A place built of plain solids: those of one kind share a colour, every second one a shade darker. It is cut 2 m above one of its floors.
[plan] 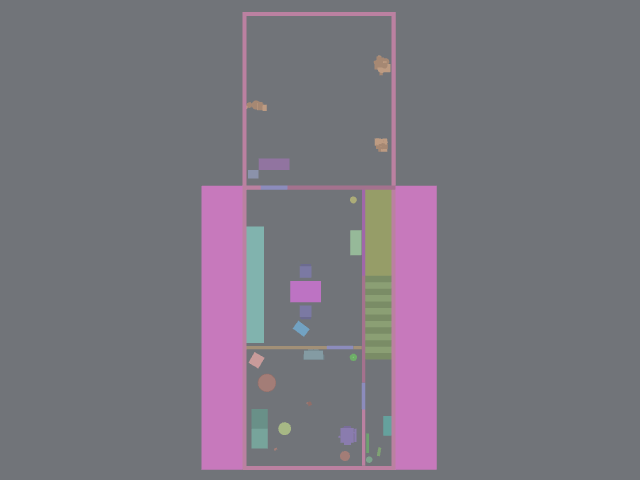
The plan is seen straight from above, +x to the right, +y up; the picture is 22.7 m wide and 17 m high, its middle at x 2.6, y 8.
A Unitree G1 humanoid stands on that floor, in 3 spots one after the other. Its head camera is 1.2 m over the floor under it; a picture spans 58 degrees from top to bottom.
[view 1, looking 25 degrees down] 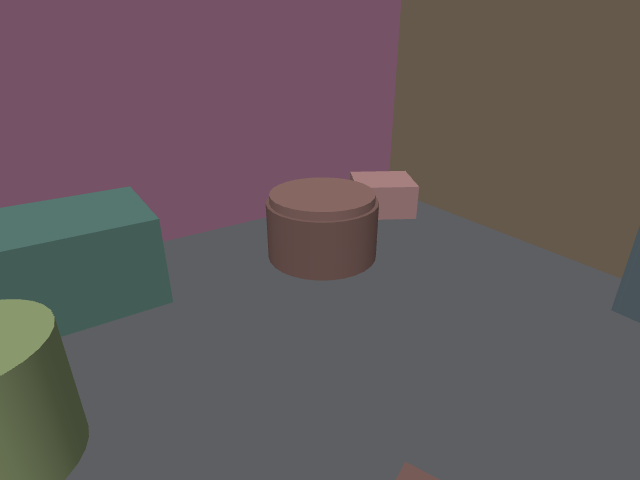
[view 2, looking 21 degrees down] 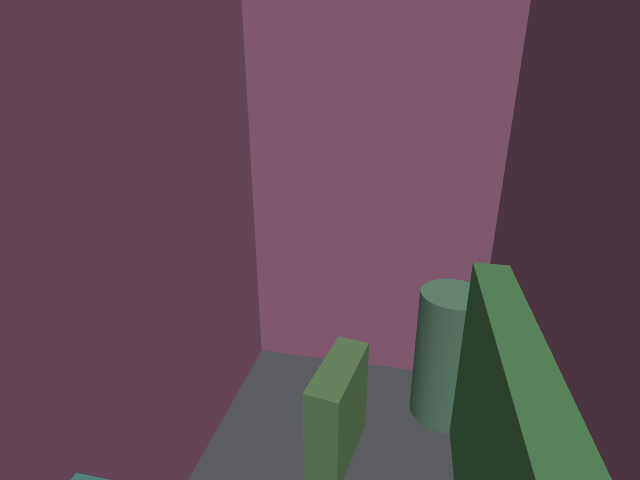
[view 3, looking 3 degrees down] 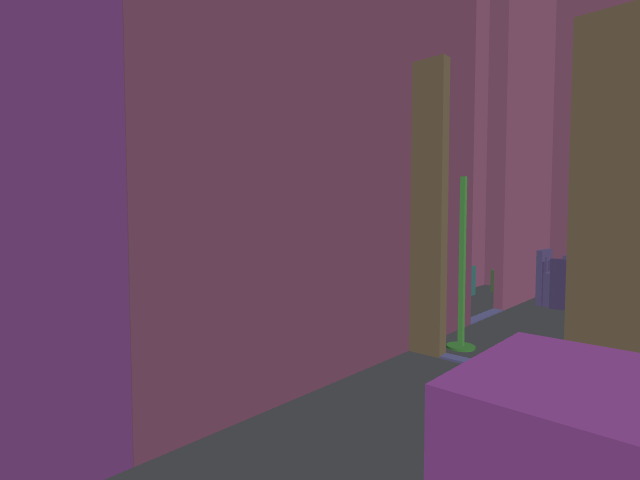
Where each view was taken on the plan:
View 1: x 2.68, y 1.60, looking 146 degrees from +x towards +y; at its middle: clutter_front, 2.26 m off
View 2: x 4.52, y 1.60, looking -78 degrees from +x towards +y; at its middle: wall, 1.75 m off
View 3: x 2.05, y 7.60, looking -47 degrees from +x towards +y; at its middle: wall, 2.99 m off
